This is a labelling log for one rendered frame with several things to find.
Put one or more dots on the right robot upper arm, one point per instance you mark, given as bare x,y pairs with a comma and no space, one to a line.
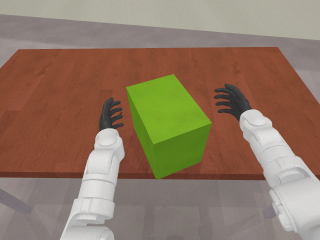
297,207

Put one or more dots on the robot left hand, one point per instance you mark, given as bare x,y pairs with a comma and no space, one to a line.
106,121

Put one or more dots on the robot left forearm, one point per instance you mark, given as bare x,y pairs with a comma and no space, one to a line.
95,203

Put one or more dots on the left robot upper arm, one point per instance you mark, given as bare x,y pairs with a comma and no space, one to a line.
88,233

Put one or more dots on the robot right forearm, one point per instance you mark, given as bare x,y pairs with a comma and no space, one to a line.
279,163

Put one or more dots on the carton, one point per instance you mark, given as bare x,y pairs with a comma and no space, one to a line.
171,127

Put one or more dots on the table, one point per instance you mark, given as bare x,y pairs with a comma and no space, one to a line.
51,101

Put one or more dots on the robot right hand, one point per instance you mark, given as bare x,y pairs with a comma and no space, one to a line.
237,101

